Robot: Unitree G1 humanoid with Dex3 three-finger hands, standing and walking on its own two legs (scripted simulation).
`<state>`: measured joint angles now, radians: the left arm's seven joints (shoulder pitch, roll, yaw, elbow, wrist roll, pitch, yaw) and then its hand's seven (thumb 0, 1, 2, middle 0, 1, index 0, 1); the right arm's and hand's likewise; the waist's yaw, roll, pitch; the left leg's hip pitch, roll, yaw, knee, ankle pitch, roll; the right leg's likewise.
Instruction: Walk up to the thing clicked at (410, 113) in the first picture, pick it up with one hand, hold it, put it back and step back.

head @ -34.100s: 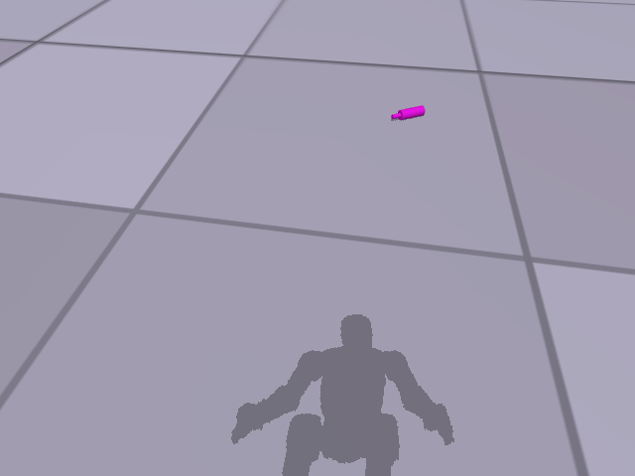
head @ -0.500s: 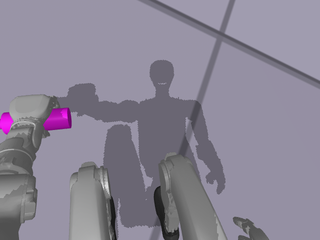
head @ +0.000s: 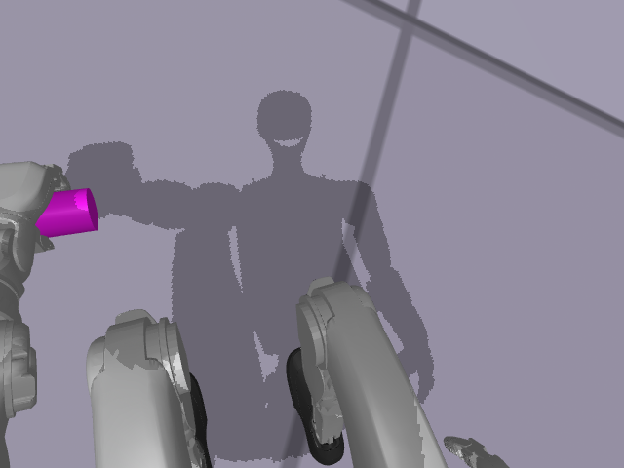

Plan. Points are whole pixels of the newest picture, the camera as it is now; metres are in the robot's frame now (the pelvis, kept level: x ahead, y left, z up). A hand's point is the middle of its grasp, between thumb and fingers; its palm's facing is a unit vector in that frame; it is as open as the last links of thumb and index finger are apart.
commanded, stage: crouch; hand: left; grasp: from above
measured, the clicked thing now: (3, 221) +0.45 +0.33 -0.21
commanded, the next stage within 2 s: lower in 0.06 s
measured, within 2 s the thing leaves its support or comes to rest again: neither
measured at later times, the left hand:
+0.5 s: hand (47, 223) +0.46 +0.29 -0.24, palm faces -0.48 -0.08 -0.87, open 8.7 cm
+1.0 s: hand (64, 225) +0.46 +0.28 -0.29, palm faces -0.47 -0.10 -0.88, open 8.7 cm
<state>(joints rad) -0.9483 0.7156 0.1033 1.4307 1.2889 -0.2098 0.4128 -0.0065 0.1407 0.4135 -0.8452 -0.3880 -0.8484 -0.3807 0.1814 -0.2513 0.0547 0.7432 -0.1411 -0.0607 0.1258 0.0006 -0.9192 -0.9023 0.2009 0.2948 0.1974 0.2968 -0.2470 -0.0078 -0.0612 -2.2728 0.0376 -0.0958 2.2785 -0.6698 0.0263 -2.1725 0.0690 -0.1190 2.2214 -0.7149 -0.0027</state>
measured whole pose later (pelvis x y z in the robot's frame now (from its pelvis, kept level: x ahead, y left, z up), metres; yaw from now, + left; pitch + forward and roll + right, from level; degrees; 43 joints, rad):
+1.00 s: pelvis +0.00 +0.00 -0.06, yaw -5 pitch +32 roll -12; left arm -0.98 0.88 0.14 1.55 1.29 -0.24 0.50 -0.01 0.19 0.32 -0.85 -0.36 -0.85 -0.35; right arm 0.11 -0.28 0.20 0.70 -0.19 -0.12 0.16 0.00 -0.91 -0.89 0.20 0.30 0.20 0.30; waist -0.31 -0.09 0.09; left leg -2.38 0.05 -0.19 2.50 -0.70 0.02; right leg -2.26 0.09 -0.20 2.38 -0.71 0.00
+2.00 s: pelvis -0.01 +0.00 -0.06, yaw -8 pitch +28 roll -14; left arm -1.04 1.01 0.09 1.69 1.29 -0.25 0.59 -0.01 0.20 0.35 -0.72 -0.47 -0.74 -0.43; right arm 0.08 -0.33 0.31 0.65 -0.23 -0.21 0.22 0.00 -0.90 -0.89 0.20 0.30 0.20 0.30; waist -0.36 -0.15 0.16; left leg -2.36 0.06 -0.24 2.54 -0.70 0.02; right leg -2.22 0.12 -0.25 2.38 -0.69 0.01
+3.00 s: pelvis -0.01 +0.00 -0.06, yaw -8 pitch +28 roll -15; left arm -1.04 1.01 0.09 1.64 1.26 -0.23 0.56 0.00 -0.44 0.93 -0.08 -1.02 -0.11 -1.00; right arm 0.10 -0.33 0.32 0.63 -0.22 -0.21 0.22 0.00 -0.90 -0.89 0.20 0.30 0.20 0.30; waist -0.35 -0.15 0.14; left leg -2.36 0.05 -0.25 2.53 -0.70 0.02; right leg -2.22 0.12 -0.25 2.37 -0.68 0.02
